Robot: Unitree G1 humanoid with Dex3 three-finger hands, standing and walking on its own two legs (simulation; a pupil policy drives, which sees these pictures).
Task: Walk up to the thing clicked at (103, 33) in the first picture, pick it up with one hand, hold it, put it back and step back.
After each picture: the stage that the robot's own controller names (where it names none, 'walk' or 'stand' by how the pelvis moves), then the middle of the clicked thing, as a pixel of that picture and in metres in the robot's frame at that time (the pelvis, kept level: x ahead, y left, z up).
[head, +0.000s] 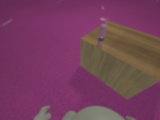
stand; (101, 35) +0.91 -0.12 -0.02
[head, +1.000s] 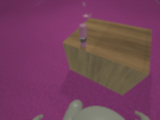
walk; (83, 36) +0.80 +0.13 +0.00
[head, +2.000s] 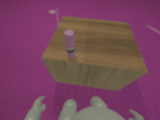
rise first; (70, 45) +0.55 +0.18 +0.03
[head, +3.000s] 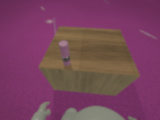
stand; (65, 54) +0.52 +0.23 -0.01
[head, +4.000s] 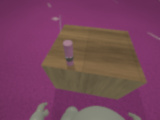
stand; (69, 54) +0.50 +0.20 +0.00
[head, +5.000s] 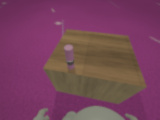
stand; (69, 58) +0.50 +0.20 -0.02
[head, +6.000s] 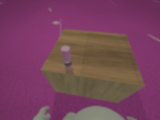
stand; (67, 59) +0.49 +0.21 -0.03
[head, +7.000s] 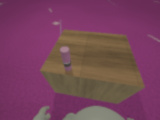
stand; (66, 59) +0.48 +0.21 -0.03
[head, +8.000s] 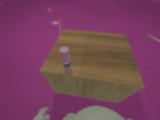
stand; (66, 60) +0.48 +0.21 -0.03
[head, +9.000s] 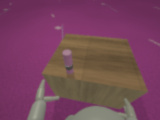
rise first; (68, 63) +0.46 +0.21 -0.02
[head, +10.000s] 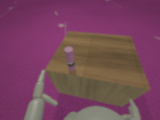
go down; (70, 59) +0.49 +0.20 -0.02
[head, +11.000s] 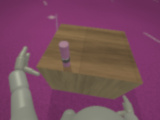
go down; (65, 55) +0.50 +0.19 -0.01
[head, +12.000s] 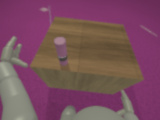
go down; (62, 53) +0.48 +0.19 +0.02
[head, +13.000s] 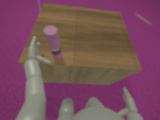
close in; (54, 45) +0.49 +0.20 +0.05
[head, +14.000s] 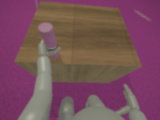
close; (51, 43) +0.50 +0.21 +0.07
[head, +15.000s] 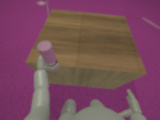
lift; (50, 59) +0.39 +0.24 +0.05
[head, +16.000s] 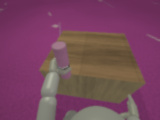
lift; (63, 62) +0.33 +0.17 +0.15
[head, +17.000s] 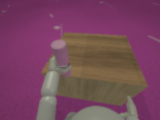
hold; (63, 61) +0.33 +0.17 +0.17
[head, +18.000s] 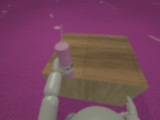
hold; (66, 62) +0.33 +0.15 +0.15
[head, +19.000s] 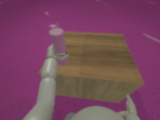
crouch; (60, 49) +0.41 +0.19 +0.18
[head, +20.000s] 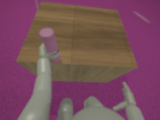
lower; (52, 48) +0.47 +0.20 +0.04
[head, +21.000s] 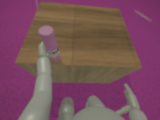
lower; (51, 46) +0.47 +0.20 +0.06
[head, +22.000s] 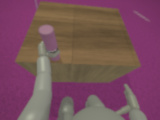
lower; (51, 46) +0.48 +0.20 +0.07
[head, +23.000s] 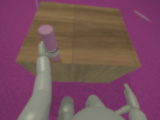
lower; (51, 46) +0.48 +0.20 +0.07
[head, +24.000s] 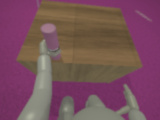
rest; (53, 45) +0.48 +0.20 +0.07
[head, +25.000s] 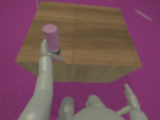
withdraw; (53, 45) +0.48 +0.19 +0.07
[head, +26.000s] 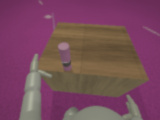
sink last; (65, 58) +0.44 +0.18 +0.03
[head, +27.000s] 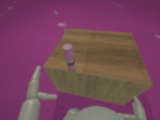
stand; (69, 58) +0.47 +0.20 +0.03
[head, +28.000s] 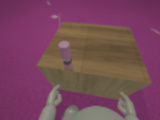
stand; (66, 56) +0.45 +0.19 +0.04
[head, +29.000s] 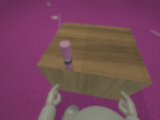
stand; (67, 56) +0.45 +0.19 +0.04
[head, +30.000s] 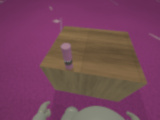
stand; (67, 57) +0.47 +0.20 +0.01
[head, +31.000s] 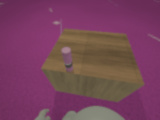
walk; (68, 60) +0.47 +0.20 -0.02
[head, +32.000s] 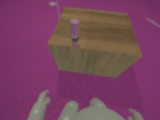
walk; (75, 34) +0.68 +0.16 +0.00
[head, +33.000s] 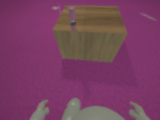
walk; (72, 19) +1.01 +0.26 +0.01
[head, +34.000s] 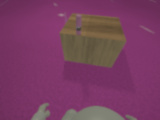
stand; (78, 25) +1.09 +0.19 -0.02
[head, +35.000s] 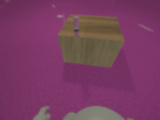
stand; (76, 26) +1.07 +0.20 -0.03
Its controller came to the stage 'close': yes
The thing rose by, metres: 0.20
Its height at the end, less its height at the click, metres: +0.00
